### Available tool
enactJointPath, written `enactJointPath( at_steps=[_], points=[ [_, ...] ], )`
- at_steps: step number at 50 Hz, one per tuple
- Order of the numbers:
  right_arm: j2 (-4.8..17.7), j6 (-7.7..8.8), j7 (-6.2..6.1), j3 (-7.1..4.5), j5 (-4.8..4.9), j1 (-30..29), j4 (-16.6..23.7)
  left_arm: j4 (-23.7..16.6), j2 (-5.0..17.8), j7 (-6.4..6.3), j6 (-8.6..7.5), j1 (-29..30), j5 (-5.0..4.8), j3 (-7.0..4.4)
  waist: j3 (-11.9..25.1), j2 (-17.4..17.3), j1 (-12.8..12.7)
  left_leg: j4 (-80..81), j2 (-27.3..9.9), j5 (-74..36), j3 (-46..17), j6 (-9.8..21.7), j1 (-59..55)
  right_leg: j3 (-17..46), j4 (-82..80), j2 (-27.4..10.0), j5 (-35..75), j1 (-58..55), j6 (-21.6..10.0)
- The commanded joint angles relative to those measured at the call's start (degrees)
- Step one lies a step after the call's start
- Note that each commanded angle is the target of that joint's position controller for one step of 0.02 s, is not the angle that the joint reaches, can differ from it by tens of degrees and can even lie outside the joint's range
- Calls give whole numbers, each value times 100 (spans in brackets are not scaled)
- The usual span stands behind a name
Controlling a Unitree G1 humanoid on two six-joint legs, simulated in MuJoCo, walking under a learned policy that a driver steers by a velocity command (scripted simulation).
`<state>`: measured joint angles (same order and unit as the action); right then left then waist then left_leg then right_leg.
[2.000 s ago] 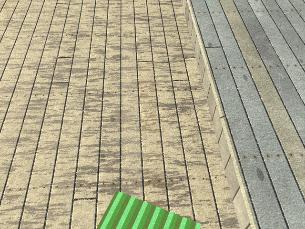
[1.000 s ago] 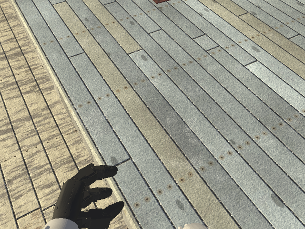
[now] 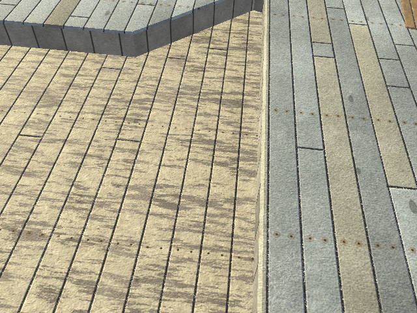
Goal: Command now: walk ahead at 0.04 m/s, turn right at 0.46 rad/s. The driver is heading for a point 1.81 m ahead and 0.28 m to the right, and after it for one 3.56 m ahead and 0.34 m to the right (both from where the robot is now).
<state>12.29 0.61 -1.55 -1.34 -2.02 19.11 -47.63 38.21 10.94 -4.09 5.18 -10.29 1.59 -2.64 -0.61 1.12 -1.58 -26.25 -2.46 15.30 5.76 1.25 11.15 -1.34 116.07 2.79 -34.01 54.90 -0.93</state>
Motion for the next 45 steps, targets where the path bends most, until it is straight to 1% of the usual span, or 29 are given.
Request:
enactJointPath(
  at_steps=[1, 2, 3, 4, 5, 7, 8, 10, 11, 12, 13, 14, 15, 16, 17, 18, 19, 20, 21, 22, 24, 26, 27, 29, 30, 33, 38, 39, 45],
  points=[
    [910, 215, -58, -208, 31, -289, 394, -650, 195, 48, -32, 77, 82, -90, 167, -426, -245, 1067, -2179, -2888, -954, 1167, -656, 560, 1247, -172, 283, 1143, -90],
    [884, 184, -42, -194, 62, -146, 399, -669, 200, 49, 0, 128, 62, -72, 170, -352, -175, 1113, -1934, -2988, -605, 1163, -811, 263, 995, -191, 277, 1134, -93],
    [792, 133, -76, -166, 84, 98, 348, -852, 115, 94, 27, 477, 32, -29, -24, -415, -53, 1117, -1689, -2625, -350, 1005, -854, 145, 397, -300, 178, 1259, -46],
    [787, 112, -102, -166, 36, 321, 320, -1029, 21, 145, 70, 767, 20, 15, -139, -747, 65, 1105, -1565, -2551, -252, 935, -1010, 3, 89, -374, 53, 1392, -38],
    [822, 99, -141, -178, 16, 426, 310, -1209, -49, 225, 91, 1044, 16, 75, -204, -855, 135, 1161, -1543, -2414, -138, 839, -1114, -36, -512, -546, -1, 1398, -55],
    [1051, 94, -176, -251, -14, 327, 407, -1444, -219, 383, 63, 1307, -51, 204, -105, -1101, 196, 1295, -1529, -2476, 251, 643, -998, -211, -2056, -814, -140, 621, -212],
    [1218, 98, -162, -307, -11, 250, 482, -1496, -233, 423, 24, 1336, -96, 232, 3, -1258, 229, 1313, -1561, -2831, 441, 632, -883, -322, -2612, -834, -353, 65, -333],
    [1421, 49, -65, -378, 66, -18, 653, -1443, -94, 409, -39, 948, -145, 207, 348, -1390, 74, 876, -1548, -4272, 859, 582, -633, -690, -3453, -600, -866, -1192, -552],
    [1487, 6, 3, -394, 127, -42, 684, -1368, 59, 376, -74, 658, -174, 167, 606, -1337, -20, 324, -1589, -5756, 902, 571, -657, -824, -3874, -358, -736, -1805, -659],
    [1620, -23, 115, -420, 163, -18, 660, -1233, 229, 336, -150, 133, -179, 121, 1074, -1119, -293, -775, -1515, -7358, 1009, 463, -636, -595, -4487, -39, -222, -2655, -818],
    [1588, -38, 198, -420, 121, -43, 805, -1171, 716, 319, -248, -460, -146, -37, 1518, -530, -609, -2741, -1310, -6657, 865, 95, 232, 916, -5625, -3, -208, -3570, -1165],
    [924, -133, 396, -275, 110, -907, 1664, -1193, 1725, 233, -176, -487, -139, -369, 1474, 1865, -692, -4475, 175, 605, 325, -487, 2647, 4532, -8155, -1259, 346, -3978, -1783],
    [755, -249, 456, -245, -95, -899, 1769, -1207, 1971, 212, -131, -332, -316, -527, 1252, 1317, -492, -5974, 417, 1269, -1142, -523, 2997, 5649, -9183, -1656, 1239, -3624, -1886],
    [597, -291, 406, -186, -71, -761, 1832, -1161, 1768, 221, -140, -27, -232, -447, 890, 973, -143, -6260, 338, 928, -1309, -429, 3178, 5210, -9110, -1635, 683, -3104, -1765],
    [502, -290, 277, -147, -56, -756, 1825, -1080, 1386, 232, -124, 331, -158, -333, 238, 812, 156, -6048, 244, 503, -1174, -376, 3278, 4468, -8808, -1325, 237, -2511, -1517],
    [542, -251, 128, -133, -113, -594, 1779, -1054, 966, 230, -166, 665, -133, -231, -168, 806, 431, -5815, 183, 94, -1042, -327, 3222, 3675, -8519, -935, 198, -1979, -1237],
    [551, -284, 46, -134, -193, -320, 1670, -1046, 676, 228, -194, 921, -126, -164, -125, 917, 610, -5835, 219, -217, -914, -321, 2939, 3061, -8340, -683, 657, -1654, -1123],
    [608, -329, -4, -165, -209, -69, 1556, -992, 585, 236, -251, 948, -109, -133, 112, 928, 684, -5973, 257, -426, -770, -318, 2741, 2548, -8191, -706, 1433, -1681, -1099],
    [662, -332, -27, -183, -157, -11, 1501, -885, 604, 252, -336, 798, -85, -128, 350, 747, 658, -6002, 290, -483, -712, -311, 2631, 2330, -8087, -750, 2126, -1849, -1131],
    [631, -301, -34, -174, -79, -84, 1499, -757, 613, 258, -397, 615, -65, -125, 509, 577, 603, -5957, 309, -479, -700, -295, 2685, 2221, -8080, -793, 2601, -2152, -1145],
    [508, -223, -14, -129, 3, -215, 1464, -529, 558, 220, -490, 240, -65, -96, 683, 230, 420, -5486, 313, -561, -760, -281, 2789, 2082, -8257, -929, 3086, -2816, -1137],
    [361, -196, 72, -91, 74, -245, 1330, -252, 402, 160, -548, -147, -54, -20, 630, 177, 210, -4792, 407, -792, -974, -313, 2796, 1877, -8570, -1045, 2853, -3314, -1111],
    [363, -191, 105, -112, 93, -362, 1311, -172, 409, 132, -579, -258, -39, -16, 506, 219, 84, -4551, 549, -894, -1169, -317, 2881, 1811, -8705, -1114, 2767, -3503, -1103],
    [525, -195, 133, -233, 88, -487, 1270, -117, 613, 119, -667, -315, -10, -87, 353, 404, -30, -4457, 818, -837, -1373, -283, 3153, 1731, -8954, -1333, 2739, -3983, -1160],
    [660, -207, 136, -307, 63, -519, 1254, -134, 668, 110, -699, -282, -18, -112, 307, 295, -20, -4439, 844, -778, -1387, -283, 3298, 1667, -9054, -1433, 2918, -4225, -1195],
    [814, -302, 181, -453, 16, -515, 1186, -173, 641, 90, -778, -311, -14, -120, 268, 170, 29, -4491, 720, -402, -1236, -360, 3487, 1438, -9259, -1635, 3544, -4808, -1346],
    [802, -533, 347, -532, -2, -617, 1137, -167, 638, 63, -877, -517, -52, -148, 70, 135, 80, -4488, 478, -290, -1007, -514, 3539, 917, -9460, -1725, 3962, -5163, -1398],
    [788, -548, 380, -540, -10, -610, 1116, -123, 632, 39, -893, -532, -67, -160, 48, 17, 129, -4433, 475, -445, -1000, -538, 3423, 741, -9365, -1733, 4250, -5093, -1382],
    [761, -646, 515, -563, -34, -862, 1284, -129, 672, -50, -908, -708, -82, -165, 166, 213, 95, -3991, 267, -913, -819, -570, 3299, 135, -8754, -1846, 4893, -5341, -1165]
  ],
)
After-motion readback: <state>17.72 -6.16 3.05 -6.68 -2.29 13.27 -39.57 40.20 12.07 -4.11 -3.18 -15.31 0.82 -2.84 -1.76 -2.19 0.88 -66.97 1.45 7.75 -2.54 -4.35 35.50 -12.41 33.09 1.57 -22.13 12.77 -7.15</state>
